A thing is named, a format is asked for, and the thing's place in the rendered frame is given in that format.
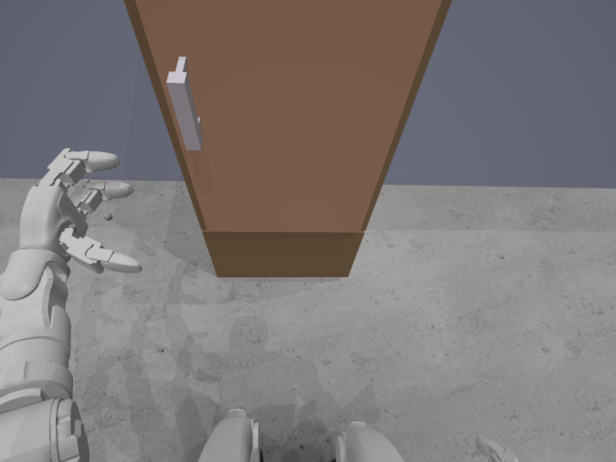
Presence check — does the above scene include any robot shin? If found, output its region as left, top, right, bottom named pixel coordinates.
left=347, top=422, right=367, bottom=430
left=226, top=409, right=247, bottom=418

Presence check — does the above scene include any robot left hand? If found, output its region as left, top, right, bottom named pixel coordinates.
left=19, top=148, right=141, bottom=274

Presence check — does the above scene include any robot left forearm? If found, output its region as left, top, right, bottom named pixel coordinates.
left=0, top=248, right=73, bottom=414

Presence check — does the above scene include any handle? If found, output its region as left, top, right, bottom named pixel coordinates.
left=167, top=57, right=203, bottom=150

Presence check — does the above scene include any robot right hand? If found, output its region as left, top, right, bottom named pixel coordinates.
left=476, top=436, right=518, bottom=462

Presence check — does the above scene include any robot right shin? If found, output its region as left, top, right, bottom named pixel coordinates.
left=347, top=422, right=367, bottom=430

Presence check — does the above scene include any robot left shin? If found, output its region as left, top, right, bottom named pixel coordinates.
left=226, top=409, right=247, bottom=418

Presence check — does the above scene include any cupboard door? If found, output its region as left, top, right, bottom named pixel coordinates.
left=135, top=0, right=442, bottom=232

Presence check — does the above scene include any robot left upper arm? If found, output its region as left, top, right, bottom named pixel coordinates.
left=0, top=398, right=90, bottom=462

